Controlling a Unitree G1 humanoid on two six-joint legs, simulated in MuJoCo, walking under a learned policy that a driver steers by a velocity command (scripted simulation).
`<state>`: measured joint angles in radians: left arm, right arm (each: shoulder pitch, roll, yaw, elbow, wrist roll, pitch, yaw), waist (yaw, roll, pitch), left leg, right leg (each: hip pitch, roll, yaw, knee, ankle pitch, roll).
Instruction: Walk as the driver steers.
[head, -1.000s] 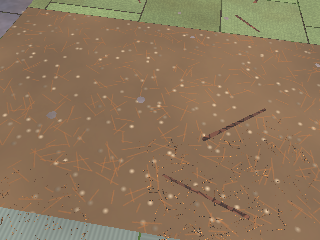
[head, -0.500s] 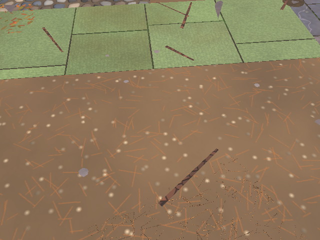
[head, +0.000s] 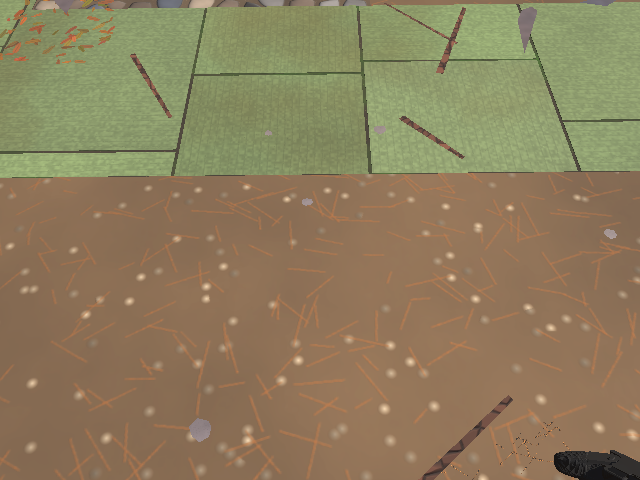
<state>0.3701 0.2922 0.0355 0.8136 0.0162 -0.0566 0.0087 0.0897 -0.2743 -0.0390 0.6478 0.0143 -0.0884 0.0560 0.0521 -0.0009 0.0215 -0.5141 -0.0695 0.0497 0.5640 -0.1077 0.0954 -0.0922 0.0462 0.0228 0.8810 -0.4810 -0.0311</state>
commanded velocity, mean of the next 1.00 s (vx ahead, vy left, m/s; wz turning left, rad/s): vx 0.50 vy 0.00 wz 0.19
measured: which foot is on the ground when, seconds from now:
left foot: down 0.00-0.48, up 0.50-0.96, down 0.98-1.00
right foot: up 0.00-0.44, down 0.46-0.98, up 1.00-1.00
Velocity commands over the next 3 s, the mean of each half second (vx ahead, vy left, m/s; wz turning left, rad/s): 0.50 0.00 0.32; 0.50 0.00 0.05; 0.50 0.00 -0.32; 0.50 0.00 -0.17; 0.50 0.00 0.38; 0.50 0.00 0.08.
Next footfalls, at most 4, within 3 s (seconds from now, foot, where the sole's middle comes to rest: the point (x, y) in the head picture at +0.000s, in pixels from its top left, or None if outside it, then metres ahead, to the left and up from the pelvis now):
0.46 right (396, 479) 0.45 -0.08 -0.75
0.98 left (260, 369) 0.67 0.21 -0.75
1.50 right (363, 259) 0.98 -0.02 -0.75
2.06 left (301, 162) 1.32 0.16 -0.75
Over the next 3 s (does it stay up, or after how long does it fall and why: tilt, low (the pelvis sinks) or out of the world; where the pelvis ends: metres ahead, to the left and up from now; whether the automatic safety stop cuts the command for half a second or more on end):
stays up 1.66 0.11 0.02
